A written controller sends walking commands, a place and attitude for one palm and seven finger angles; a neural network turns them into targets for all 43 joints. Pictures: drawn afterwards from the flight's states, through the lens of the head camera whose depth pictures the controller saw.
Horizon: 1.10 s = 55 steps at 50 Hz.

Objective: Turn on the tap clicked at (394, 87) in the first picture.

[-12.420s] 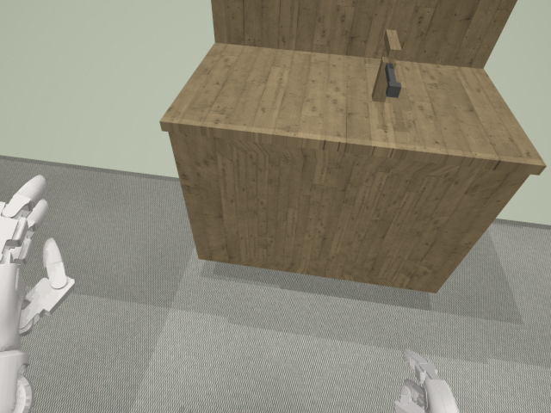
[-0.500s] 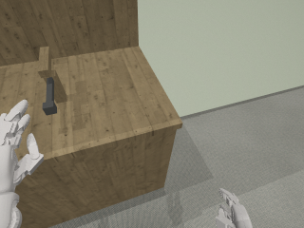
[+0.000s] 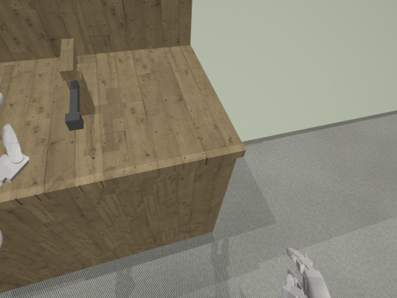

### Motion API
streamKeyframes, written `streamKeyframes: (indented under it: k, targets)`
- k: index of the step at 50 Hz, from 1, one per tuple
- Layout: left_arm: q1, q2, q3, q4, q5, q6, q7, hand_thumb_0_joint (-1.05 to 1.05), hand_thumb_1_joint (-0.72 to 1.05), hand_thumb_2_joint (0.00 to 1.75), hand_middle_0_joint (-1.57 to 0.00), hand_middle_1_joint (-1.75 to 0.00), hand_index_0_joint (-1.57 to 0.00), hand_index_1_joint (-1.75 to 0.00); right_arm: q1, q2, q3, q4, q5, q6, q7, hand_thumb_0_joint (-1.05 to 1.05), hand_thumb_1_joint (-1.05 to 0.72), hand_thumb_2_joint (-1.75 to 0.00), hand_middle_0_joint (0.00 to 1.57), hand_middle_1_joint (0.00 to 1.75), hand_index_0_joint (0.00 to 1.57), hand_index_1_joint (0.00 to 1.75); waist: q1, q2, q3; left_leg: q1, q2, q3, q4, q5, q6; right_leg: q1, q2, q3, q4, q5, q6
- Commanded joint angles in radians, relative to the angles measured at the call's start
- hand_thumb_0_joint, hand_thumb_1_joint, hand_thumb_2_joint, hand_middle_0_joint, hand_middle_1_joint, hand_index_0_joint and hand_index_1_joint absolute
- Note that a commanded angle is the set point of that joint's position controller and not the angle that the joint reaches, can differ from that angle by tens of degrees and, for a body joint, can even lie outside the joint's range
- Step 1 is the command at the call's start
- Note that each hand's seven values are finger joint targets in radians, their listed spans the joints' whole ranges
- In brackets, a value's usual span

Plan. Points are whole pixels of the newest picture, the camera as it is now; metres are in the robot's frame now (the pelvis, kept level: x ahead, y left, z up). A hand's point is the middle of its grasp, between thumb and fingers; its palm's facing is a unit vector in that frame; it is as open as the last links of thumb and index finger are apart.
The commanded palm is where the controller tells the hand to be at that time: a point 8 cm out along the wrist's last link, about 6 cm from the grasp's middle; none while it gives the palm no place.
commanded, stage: look again from close up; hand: left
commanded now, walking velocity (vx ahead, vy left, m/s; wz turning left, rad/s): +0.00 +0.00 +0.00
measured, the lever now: (74, 121) +0.41 +0.33 +0.09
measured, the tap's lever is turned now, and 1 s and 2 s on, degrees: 0 0 0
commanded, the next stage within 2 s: come to a stop and stand still in 0.16 s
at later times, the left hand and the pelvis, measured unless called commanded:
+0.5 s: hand (31, 167) +0.24 +0.28 +0.18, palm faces +0.44 -0.82 -0.38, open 7.4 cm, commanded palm +0.16 +0.30 +0.17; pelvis +0.00 +0.02 +0.00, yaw +0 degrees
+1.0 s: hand (48, 161) +0.25 +0.27 +0.17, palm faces +0.41 -0.85 -0.32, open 7.4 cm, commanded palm +0.19 +0.29 +0.17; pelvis +0.02 +0.02 +0.00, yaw -2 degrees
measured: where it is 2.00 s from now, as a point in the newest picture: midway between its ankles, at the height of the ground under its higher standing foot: outside the picture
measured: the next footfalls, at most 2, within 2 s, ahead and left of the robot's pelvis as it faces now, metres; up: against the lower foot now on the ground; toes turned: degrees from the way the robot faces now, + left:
none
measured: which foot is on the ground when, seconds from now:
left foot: down 0.00-1.00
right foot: down 0.00-1.00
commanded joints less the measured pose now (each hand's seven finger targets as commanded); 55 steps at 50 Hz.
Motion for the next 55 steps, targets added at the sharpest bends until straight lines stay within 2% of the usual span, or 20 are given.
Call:
streamKeyframes:
  k: [1, 4, 7, 9, 14, 19, 22, 23, 24, 25, 26, 29, 33, 34, 36, 39, 41, 43, 50, 55]
  targets:
    - [0.136, -0.002, -0.073, -0.317, -0.028, -0.088, -0.005, 0.00, 0.90, 0.90, -0.20, -0.30, -0.20, -0.30, -0.072, -0.137, -0.073, -0.182, 0.014, -0.091, 0.027, 0.00, -0.90, -0.90, 0.20, 0.30, 0.20, 0.30, -0.018, 0.224, -0.300, 0.121, 0.073, -0.069, -0.060, 0.264, 0.013, 0.106, -0.088, 0.115, 0.017, 0.183, -0.011]
    - [0.253, 0.040, -0.027, -0.326, -0.029, -0.077, 0.012, 0.00, 0.90, 0.90, -0.20, -0.30, -0.20, -0.30, -0.091, -0.132, -0.064, -0.188, 0.017, -0.091, 0.028, 0.00, -0.90, -0.90, 0.20, 0.30, 0.20, 0.30, -0.017, 0.078, -0.247, 0.037, 0.072, -0.071, -0.093, 0.087, 0.012, 0.108, -0.075, 0.101, -0.004, 0.097, -0.002]
    - [0.207, 0.108, 0.066, -0.307, -0.033, -0.075, 0.019, 0.00, 0.90, 0.90, -0.20, -0.30, -0.20, -0.30, -0.091, -0.136, -0.061, -0.204, 0.010, -0.080, 0.003, 0.00, -0.90, -0.90, 0.20, 0.30, 0.20, 0.30, -0.029, -0.062, -0.168, -0.019, 0.050, -0.086, -0.112, -0.046, 0.004, 0.044, -0.071, 0.115, -0.062, -0.034, -0.001]
    - [0.136, 0.167, 0.127, -0.320, -0.034, -0.081, 0.024, 0.00, 0.90, 0.90, -0.20, -0.30, -0.20, -0.30, -0.108, -0.137, -0.057, -0.204, 0.010, -0.073, -0.017, 0.00, -0.90, -0.90, 0.20, 0.30, 0.20, 0.30, -0.038, -0.018, -0.107, -0.020, 0.048, -0.097, -0.132, -0.102, 0.006, -0.021, -0.068, 0.124, -0.091, -0.116, -0.003]
    - [-0.008, 0.080, 0.034, -0.341, -0.018, -0.096, 0.013, 0.00, 0.90, 0.90, -0.20, -0.30, -0.20, -0.30, -0.099, -0.125, -0.046, -0.200, 0.009, -0.094, -0.026, 0.00, -0.90, -0.90, 0.20, 0.30, 0.20, 0.30, -0.040, 0.161, -0.103, -0.063, 0.081, -0.110, -0.211, -0.237, 0.025, 0.053, -0.037, 0.086, -0.017, -0.081, 0.001]
    - [0.010, -0.014, -0.076, -0.327, 0.002, -0.081, 0.009, 0.00, 0.90, 0.90, -0.20, -0.30, -0.20, -0.30, -0.086, -0.126, -0.045, -0.180, 0.007, -0.120, -0.006, 0.00, -0.90, -0.90, 0.20, 0.30, 0.20, 0.30, -0.036, 0.154, -0.139, -0.027, 0.080, -0.090, -0.192, -0.168, 0.016, 0.078, -0.031, 0.071, -0.009, -0.019, 0.005]
    - [0.053, 0.006, -0.051, -0.295, 0.009, -0.067, 0.016, 0.00, 0.90, 0.90, -0.20, -0.30, -0.20, -0.30, -0.069, -0.134, -0.050, -0.172, 0.000, -0.110, 0.001, 0.00, -0.90, -0.90, 0.20, 0.30, 0.20, 0.30, -0.034, 0.073, -0.140, -0.024, 0.053, -0.075, -0.147, -0.072, 0.005, 0.086, -0.037, 0.084, -0.051, 0.033, 0.004]
    - [-0.958, 0.797, 0.504, -0.592, 0.164, -0.175, 0.014, 0.00, 0.90, 0.90, -0.20, -0.30, -0.20, -0.30, -0.022, -0.178, -0.040, -0.169, -0.062, -0.130, 0.006, 0.00, -0.90, -0.90, 0.20, 0.30, 0.20, 0.30, -0.023, 0.045, -0.029, -0.145, 0.080, -0.047, -0.009, 0.014, 0.022, -0.057, -0.100, 0.124, -0.083, 0.073, -0.002]
    - [-0.663, 0.418, 0.280, -0.174, 0.070, -0.125, 0.000, 0.00, 0.90, 0.90, -0.20, -0.30, -0.20, -0.30, -0.083, -0.074, -0.037, -0.080, 0.016, -0.102, 0.002, 0.00, -0.90, -0.90, 0.20, 0.30, 0.20, 0.30, -0.041, 0.199, -0.130, 0.046, 0.110, -0.089, -0.018, 0.118, 0.000, -0.122, -0.158, 0.091, -0.010, -0.034, -0.058]
    - [-0.364, 0.226, 0.149, -0.130, 0.024, -0.114, -0.015, 0.00, 0.90, 0.90, -0.20, -0.30, -0.20, -0.30, -0.079, -0.113, -0.059, -0.105, -0.017, -0.101, 0.010, 0.00, -0.90, -0.90, 0.20, 0.30, 0.20, 0.30, -0.035, 0.170, -0.140, 0.080, 0.080, -0.071, -0.074, 0.116, -0.022, -0.062, -0.090, 0.096, 0.014, 0.044, -0.061]
    - [-0.214, 0.118, 0.068, -0.056, 0.009, -0.094, -0.027, 0.00, 0.90, 0.90, -0.20, -0.30, -0.20, -0.30, -0.067, -0.133, -0.068, -0.149, -0.002, -0.107, 0.014, 0.00, -0.90, -0.90, 0.20, 0.30, 0.20, 0.30, -0.030, 0.199, -0.199, 0.094, 0.067, -0.054, -0.063, 0.111, -0.014, -0.020, -0.077, 0.123, 0.013, 0.080, -0.051]
    - [0.101, -0.023, -0.035, -0.178, -0.026, -0.072, -0.058, 0.00, 0.90, 0.90, -0.20, -0.30, -0.20, -0.30, -0.045, -0.124, -0.073, -0.181, 0.023, -0.084, 0.049, 0.00, -0.90, -0.90, 0.20, 0.30, 0.20, 0.30, -0.029, 0.200, -0.286, 0.157, 0.076, -0.061, -0.050, 0.196, 0.001, 0.021, -0.079, 0.110, 0.023, 0.155, -0.022]
    - [0.255, 0.045, 0.016, -0.310, -0.016, -0.039, -0.040, 0.00, 0.90, 0.90, -0.20, -0.30, -0.20, -0.30, -0.068, -0.133, -0.060, -0.224, 0.021, -0.056, 0.047, 0.00, -0.90, -0.90, 0.20, 0.30, 0.20, 0.30, -0.033, -0.038, -0.237, 0.082, 0.091, -0.056, -0.068, 0.172, 0.000, 0.043, -0.061, 0.074, -0.003, 0.143, -0.001]
    - [0.253, 0.113, 0.089, -0.312, -0.017, -0.035, -0.021, 0.00, 0.90, 0.90, -0.20, -0.30, -0.20, -0.30, -0.080, -0.136, -0.059, -0.224, 0.021, -0.048, 0.034, 0.00, -0.90, -0.90, 0.20, 0.30, 0.20, 0.30, -0.031, -0.039, -0.239, 0.096, 0.088, -0.049, -0.079, 0.160, -0.003, 0.036, -0.062, 0.074, 0.002, 0.137, 0.001]
    - [0.230, 0.110, 0.114, -0.291, -0.024, -0.039, -0.012, 0.00, 0.90, 0.90, -0.20, -0.30, -0.20, -0.30, -0.085, -0.128, -0.053, -0.234, 0.016, -0.041, 0.010, 0.00, -0.90, -0.90, 0.20, 0.30, 0.20, 0.30, -0.038, -0.091, -0.215, 0.071, 0.082, -0.050, -0.086, 0.139, -0.003, 0.024, -0.061, 0.070, 0.007, 0.126, 0.002]
    - [0.048, 0.172, 0.153, -0.385, -0.023, -0.059, 0.002, 0.00, 0.90, 0.90, -0.20, -0.30, -0.20, -0.30, -0.104, -0.134, -0.049, -0.229, 0.011, -0.041, -0.020, 0.00, -0.90, -0.90, 0.20, 0.30, 0.20, 0.30, -0.045, 0.055, -0.194, 0.066, 0.078, -0.046, -0.105, 0.104, 0.002, 0.021, -0.060, 0.084, 0.032, 0.119, -0.002]
    - [0.020, 0.123, 0.096, -0.370, -0.020, -0.063, 0.003, 0.00, 0.90, 0.90, -0.20, -0.30, -0.20, -0.30, -0.095, -0.127, -0.047, -0.222, 0.010, -0.055, -0.022, 0.00, -0.90, -0.90, 0.20, 0.30, 0.20, 0.30, -0.040, 0.168, -0.200, 0.071, 0.078, -0.035, -0.094, 0.136, 0.009, 0.043, -0.059, 0.075, 0.047, 0.155, -0.005]
    - [-0.005, 0.097, 0.051, -0.388, -0.013, -0.063, 0.004, 0.00, 0.90, 0.90, -0.20, -0.30, -0.20, -0.30, -0.085, -0.128, -0.048, -0.213, 0.009, -0.074, -0.017, 0.00, -0.90, -0.90, 0.20, 0.30, 0.20, 0.30, -0.039, 0.200, -0.227, 0.103, 0.063, -0.019, -0.061, 0.182, 0.009, 0.056, -0.061, 0.085, 0.035, 0.210, -0.010]
    - [0.145, 0.011, -0.021, -0.289, -0.003, -0.044, 0.010, 0.00, 0.90, 0.90, -0.20, -0.30, -0.20, -0.30, -0.075, -0.133, -0.055, -0.186, 0.003, -0.070, 0.000, 0.00, -0.90, -0.90, 0.20, 0.30, 0.20, 0.30, -0.042, 0.075, -0.213, 0.111, 0.045, -0.023, -0.045, 0.209, -0.008, 0.029, -0.063, 0.101, -0.019, 0.247, -0.013]
    - [0.172, 0.061, 0.043, -0.246, -0.016, -0.039, 0.009, 0.00, 0.90, 0.90, -0.20, -0.30, -0.20, -0.30, -0.091, -0.128, -0.047, -0.201, 0.004, -0.031, -0.015, 0.00, -0.90, -0.90, 0.20, 0.30, 0.20, 0.30, -0.041, 0.050, -0.191, 0.070, 0.048, -0.033, -0.086, 0.203, -0.014, 0.037, -0.052, 0.076, -0.027, 0.213, -0.006]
